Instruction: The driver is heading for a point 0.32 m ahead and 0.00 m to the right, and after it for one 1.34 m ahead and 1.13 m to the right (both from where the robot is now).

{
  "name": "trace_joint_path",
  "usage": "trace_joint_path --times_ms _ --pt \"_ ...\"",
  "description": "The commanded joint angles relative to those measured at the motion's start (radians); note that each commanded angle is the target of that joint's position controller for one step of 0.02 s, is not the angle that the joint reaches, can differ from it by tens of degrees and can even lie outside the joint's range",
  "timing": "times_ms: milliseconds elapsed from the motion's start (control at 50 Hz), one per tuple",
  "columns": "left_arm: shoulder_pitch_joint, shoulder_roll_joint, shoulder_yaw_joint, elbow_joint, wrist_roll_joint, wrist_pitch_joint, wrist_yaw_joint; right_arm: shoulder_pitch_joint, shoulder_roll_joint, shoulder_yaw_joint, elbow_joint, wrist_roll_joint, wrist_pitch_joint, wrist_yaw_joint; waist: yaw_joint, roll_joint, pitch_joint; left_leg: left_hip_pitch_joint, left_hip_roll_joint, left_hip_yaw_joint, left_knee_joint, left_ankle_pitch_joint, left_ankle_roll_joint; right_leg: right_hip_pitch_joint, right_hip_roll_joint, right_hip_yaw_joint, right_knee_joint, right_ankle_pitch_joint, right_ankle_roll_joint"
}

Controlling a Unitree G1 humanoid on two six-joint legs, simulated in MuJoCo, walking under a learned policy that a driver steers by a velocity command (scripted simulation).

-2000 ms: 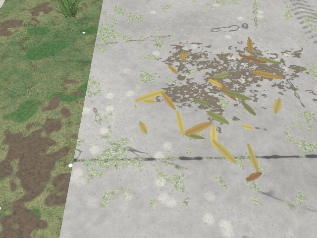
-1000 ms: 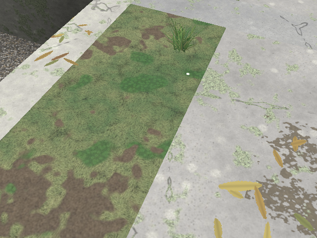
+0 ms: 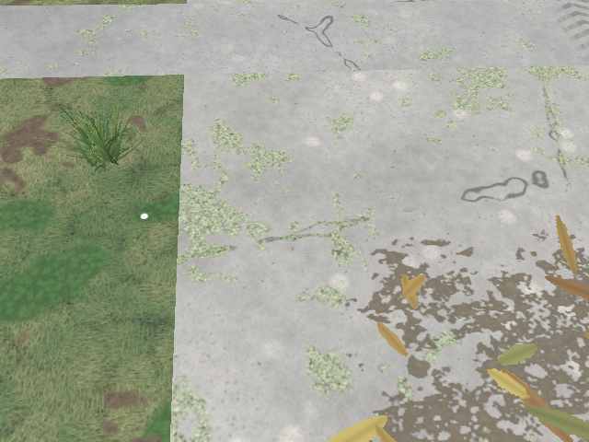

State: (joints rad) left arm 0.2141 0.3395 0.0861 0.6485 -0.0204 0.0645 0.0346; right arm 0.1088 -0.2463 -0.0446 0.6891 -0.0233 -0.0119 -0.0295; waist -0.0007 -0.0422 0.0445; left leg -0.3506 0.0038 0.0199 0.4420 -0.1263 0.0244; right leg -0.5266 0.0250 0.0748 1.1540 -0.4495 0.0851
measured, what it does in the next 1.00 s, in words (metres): walks ahead: right foot, then left foot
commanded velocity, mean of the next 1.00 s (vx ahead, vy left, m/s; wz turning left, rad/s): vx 0.17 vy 0.00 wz -0.07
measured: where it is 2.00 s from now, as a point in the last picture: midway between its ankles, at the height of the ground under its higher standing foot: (352, 340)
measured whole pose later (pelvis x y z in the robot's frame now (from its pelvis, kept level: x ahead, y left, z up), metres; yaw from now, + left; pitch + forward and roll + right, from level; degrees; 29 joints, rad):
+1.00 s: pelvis +0.12 -0.03 +0.01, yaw +1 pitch +2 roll -1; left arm 0.10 0.30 0.07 0.68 -0.01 -0.09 -0.04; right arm 0.42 -0.26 -0.04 0.83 0.01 -0.05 -0.01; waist -0.07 -0.03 0.02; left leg 0.02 -0.03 -0.08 0.25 -0.30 0.05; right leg -0.61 -0.04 0.00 0.68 -0.04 0.03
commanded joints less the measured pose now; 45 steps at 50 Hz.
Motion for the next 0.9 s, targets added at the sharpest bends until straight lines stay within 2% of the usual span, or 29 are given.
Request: trace_joint_path --times_ms 20,80,140,200,220,240,260,280,300,320,340,360,400,460,480,500,540,580,640,700,720,740,760,780,800,820,840,860,900 --pt "0.026 0.037 0.01 -0.081 0.003 -0.007 -0.002 -0.01 -0.158 -0.044 -0.052 0.0 0.001 -0.013 -0.005 0.204 -0.141 0.184 0.243 -0.158 -0.151 0.209 0.216 -0.023 -0.044 -0.039 -0.081 0.037 0.012" --pt "-0.002 0.031 0.002 -0.1 0.007 -0.012 -0.015 -0.019 -0.19 -0.057 -0.046 0.007 0.008 -0.011 -0.017 0.206 -0.167 0.183 0.276 -0.122 -0.152 0.188 0.221 0.062 -0.073 -0.063 -0.224 0.057 -0.009" --pt "0.003 0.049 0.008 -0.106 0.006 -0.009 -0.03 -0.017 -0.21 -0.065 -0.035 0.019 0.013 -0.003 -0.017 0.222 -0.162 0.177 0.297 -0.098 -0.141 0.148 0.209 0.135 -0.068 -0.097 -0.345 0.071 -0.041" --pt "0.078 0.04 0.014 -0.082 0.013 -0.008 -0.042 -0.023 -0.209 -0.064 -0.016 0.047 0.018 0.001 0.032 0.197 -0.159 0.136 0.28 -0.059 -0.052 0.117 0.149 0.289 -0.026 -0.138 -0.612 0.199 -0.107" --pt "0.111 0.055 0.021 -0.068 0.019 -0.01 -0.04 0.022 -0.181 -0.057 0.008 0.053 0.02 0.004 0.037 0.151 -0.146 0.068 0.241 -0.018 0.021 0.039 0.086 0.379 -0.016 -0.11 -0.717 0.272 -0.14" --pt "0.121 0.135 0.039 -0.078 0.022 -0.012 -0.027 0.052 -0.111 -0.038 0.006 0.026 0.02 0.014 0.006 -0.089 -0.131 -0.12 0.138 0.097 0.258 -0.199 -0.023 0.494 -0.213 0.17 -0.813 0.456 -0.211" --pt "0.087 0.222 0.051 -0.106 0.042 -0.019 -0.026 -0.012 -0.115 -0.038 -0.049 0.006 0.013 0.009 0.022 -0.28 -0.092 -0.322 0.011 0.079 0.44 -0.503 -0.077 0.436 -0.425 0.414 -0.844 0.596 -0.39" --pt "0.093 0.171 0.037 -0.107 0.065 -0.042 -0.028 -0.075 -0.166 -0.055 -0.051 0.01 0.013 0.0 0.07 -0.178 -0.114 -0.298 0.037 -0.032 0.605 -0.501 -0.072 0.372 -0.407 0.385 -0.863 0.532 -0.416" --pt "0.042 0.133 0.021 -0.1 0.066 -0.06 -0.029 -0.054 -0.171 -0.061 -0.036 0.027 0.019 0.0 0.033 -0.144 -0.102 -0.285 0.046 -0.06 0.653 -0.426 -0.06 0.346 -0.347 0.298 -0.859 0.483 -0.366" --pt "-0.021 0.108 0.015 -0.102 0.048 -0.069 -0.029 -0.008 -0.16 -0.065 0.0 0.027 0.028 -0.005 0.0 -0.105 -0.097 -0.278 0.052 -0.066 0.657 -0.352 -0.063 0.348 -0.287 0.228 -0.85 0.438 -0.31" --pt "-0.059 0.073 0.002 -0.103 0.032 -0.075 -0.026 0.018 -0.164 -0.067 0.02 0.017 0.035 -0.009 -0.011 -0.11 -0.097 -0.265 0.055 -0.065 0.662 -0.29 -0.075 0.348 -0.265 0.188 -0.842 0.482 -0.286" --pt "-0.07 0.048 -0.011 -0.099 0.031 -0.078 -0.022 0.032 -0.156 -0.066 0.03 0.014 0.037 -0.007 -0.023 -0.107 -0.104 -0.217 0.051 -0.061 0.678 -0.247 -0.086 0.328 -0.242 0.153 -0.836 0.554 -0.281" --pt "-0.069 0.02 -0.023 -0.09 0.038 -0.081 -0.019 0.048 -0.135 -0.06 0.039 0.023 0.034 -0.002 -0.029 -0.092 -0.122 -0.17 0.049 -0.057 0.624 -0.198 -0.101 0.348 -0.219 0.111 -0.825 0.607 -0.283" --pt "-0.047 0.031 -0.018 -0.069 0.037 -0.076 -0.015 0.003 -0.1 -0.039 0.031 0.025 0.031 0.005 0.005 -0.098 -0.114 -0.11 0.057 -0.054 0.404 -0.205 -0.106 0.395 -0.216 0.116 -0.807 0.584 -0.288" --pt "-0.029 0.016 -0.024 -0.054 0.038 -0.073 -0.015 0.015 -0.093 -0.031 0.038 0.024 0.03 0.011 0.014 -0.09 -0.137 -0.066 0.063 -0.047 0.334 -0.208 -0.103 0.404 -0.221 0.12 -0.83 0.449 -0.294" --pt "-0.01 0.03 -0.019 -0.041 0.039 -0.072 -0.017 0.011 -0.1 -0.029 0.041 0.03 0.03 0.017 0.036 -0.1 -0.121 -0.044 0.055 -0.024 0.292 -0.22 -0.097 0.392 -0.226 0.141 -0.866 0.254 -0.302" --pt "0.027 0.105 0.005 -0.014 0.03 -0.07 -0.021 -0.019 -0.142 -0.034 0.025 0.046 0.023 0.022 0.07 -0.13 -0.04 -0.097 0.033 0.009 0.279 -0.28 -0.07 0.38 -0.267 0.232 -0.938 -0.036 -0.321" --pt "0.045 0.112 0.011 0.003 0.023 -0.078 -0.019 -0.03 -0.147 -0.032 0.018 0.053 0.006 0.026 0.077 -0.099 0.001 -0.147 0.044 -0.004 0.252 -0.323 -0.029 0.413 -0.308 0.286 -0.964 -0.116 -0.326" --pt "0.022 0.107 0.016 0.016 0.01 -0.095 -0.017 0.006 -0.121 -0.025 0.037 0.055 -0.021 0.037 0.049 -0.06 -0.004 -0.1 0.052 -0.002 0.177 -0.303 0.032 0.428 -0.318 0.25 -0.966 -0.072 -0.315" --pt "-0.064 0.087 0.017 0.006 -0.003 -0.098 -0.025 0.15 -0.113 -0.03 0.111 0.052 -0.031 0.047 -0.041 -0.029 -0.049 0.183 0.0 0.058 -0.003 -0.151 0.083 0.295 -0.232 0.088 -0.875 0.006 -0.257" --pt "-0.093 0.047 0.008 -0.005 0.003 -0.103 -0.027 0.238 -0.133 -0.039 0.143 0.054 -0.031 0.045 -0.074 0.004 -0.073 0.307 0.024 0.004 -0.01 -0.171 0.105 0.203 -0.186 0.016 -0.755 0.037 -0.219" --pt "-0.146 -0.029 -0.013 -0.045 0.02 -0.115 -0.033 0.344 -0.212 -0.059 0.164 0.055 -0.034 0.037 -0.096 0.189 -0.1 0.436 0.198 -0.285 -0.108 -0.28 0.184 0.016 -0.068 -0.138 -0.452 0.058 -0.137" --pt "-0.204 -0.005 -0.01 -0.096 0.016 -0.139 -0.035 0.373 -0.293 -0.081 0.151 0.047 -0.047 0.046 -0.121 0.336 -0.037 0.512 0.357 -0.677 -0.245 -0.367 0.326 -0.271 0.049 -0.123 -0.239 -0.113 -0.094" --pt "-0.181 0.046 0.004 -0.083 -0.002 -0.159 -0.045 0.329 -0.237 -0.063 0.129 0.035 -0.062 0.045 -0.1 0.233 0.002 0.521 0.373 -0.681 -0.259 -0.375 0.336 -0.363 -0.017 -0.03 -0.115 -0.128 -0.096" --pt "-0.155 0.059 0.007 -0.068 -0.011 -0.172 -0.057 0.294 -0.2 -0.053 0.113 0.035 -0.071 0.042 -0.073 0.197 0.019 0.528 0.327 -0.598 -0.248 -0.321 0.303 -0.394 -0.048 -0.009 -0.085 -0.027 -0.103" --pt "-0.151 0.058 0.008 -0.056 0.001 -0.18 -0.06 0.276 -0.189 -0.05 0.1 0.039 -0.072 0.04 -0.066 0.15 0.016 0.524 0.291 -0.524 -0.244 -0.237 0.274 -0.399 -0.065 -0.019 -0.099 0.049 -0.1" --pt "-0.165 0.066 0.011 -0.058 0.017 -0.184 -0.061 0.266 -0.181 -0.045 0.094 0.045 -0.068 0.038 -0.058 0.124 0.024 0.505 0.274 -0.478 -0.244 -0.127 0.255 -0.389 -0.079 -0.023 -0.139 0.106 -0.09" --pt "-0.174 0.055 0.01 -0.06 0.024 -0.186 -0.064 0.266 -0.168 -0.039 0.088 0.044 -0.061 0.032 -0.049 0.123 0.014 0.468 0.243 -0.423 -0.248 -0.046 0.237 -0.338 -0.082 -0.028 -0.184 0.158 -0.078" --pt "-0.182 0.016 -0.002 -0.058 0.021 -0.183 -0.071 0.258 -0.173 -0.039 0.075 0.04 -0.052 0.019 -0.045 0.138 0.01 0.406 0.195 -0.314 -0.264 0.071 0.214 -0.262 -0.063 -0.068 -0.297 0.265 -0.05"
